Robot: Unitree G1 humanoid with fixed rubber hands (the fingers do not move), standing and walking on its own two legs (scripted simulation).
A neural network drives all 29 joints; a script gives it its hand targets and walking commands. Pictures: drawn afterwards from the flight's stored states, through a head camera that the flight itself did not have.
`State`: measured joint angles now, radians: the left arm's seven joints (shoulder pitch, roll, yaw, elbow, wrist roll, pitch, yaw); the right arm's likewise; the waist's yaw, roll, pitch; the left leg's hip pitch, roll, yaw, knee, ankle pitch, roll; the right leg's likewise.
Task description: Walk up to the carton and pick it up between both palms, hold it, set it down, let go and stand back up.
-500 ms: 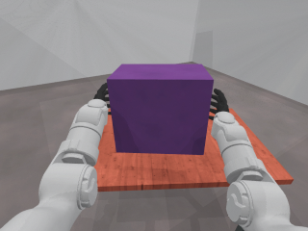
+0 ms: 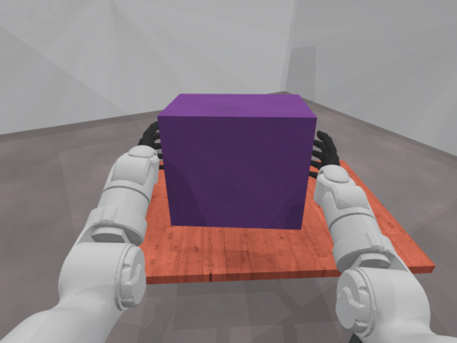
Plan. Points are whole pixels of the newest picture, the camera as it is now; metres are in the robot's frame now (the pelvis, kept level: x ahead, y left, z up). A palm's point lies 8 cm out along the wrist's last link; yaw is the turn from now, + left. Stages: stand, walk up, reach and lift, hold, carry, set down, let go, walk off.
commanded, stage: hold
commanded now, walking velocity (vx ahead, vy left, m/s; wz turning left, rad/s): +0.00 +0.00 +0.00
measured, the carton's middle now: (237, 157) +0.42 +0.01 +0.20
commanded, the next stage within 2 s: none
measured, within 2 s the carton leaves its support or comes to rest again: neither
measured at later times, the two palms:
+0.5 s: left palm (147, 158) +0.37 +0.17 +0.22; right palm (328, 170) +0.36 -0.16 +0.21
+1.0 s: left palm (146, 157) +0.37 +0.18 +0.22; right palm (327, 170) +0.37 -0.16 +0.21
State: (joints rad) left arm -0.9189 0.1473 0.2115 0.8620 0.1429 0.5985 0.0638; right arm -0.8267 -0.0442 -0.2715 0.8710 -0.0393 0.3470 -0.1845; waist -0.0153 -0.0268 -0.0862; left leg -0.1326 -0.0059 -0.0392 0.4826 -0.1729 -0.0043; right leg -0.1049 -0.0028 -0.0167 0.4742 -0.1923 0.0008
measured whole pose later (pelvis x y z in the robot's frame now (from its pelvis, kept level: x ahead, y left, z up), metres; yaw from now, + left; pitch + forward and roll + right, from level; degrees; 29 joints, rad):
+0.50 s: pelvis +0.00 +0.00 +0.00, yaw +0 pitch -10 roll +0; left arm -0.90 0.14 0.22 0.83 0.15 0.60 0.06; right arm -0.83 -0.04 -0.28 0.86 -0.04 0.35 -0.19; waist -0.02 -0.03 -0.08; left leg -0.13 -0.01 -0.04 0.48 -0.17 0.00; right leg -0.10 0.00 -0.02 0.47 -0.19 0.00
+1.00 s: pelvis +0.00 +0.00 +0.00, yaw +0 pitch -10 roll +0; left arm -0.90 0.14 0.23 0.82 0.16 0.60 0.05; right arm -0.83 -0.04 -0.27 0.85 -0.04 0.35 -0.18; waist -0.02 -0.03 -0.07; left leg -0.13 -0.01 -0.04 0.48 -0.17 0.00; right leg -0.10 0.00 -0.02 0.47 -0.19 0.00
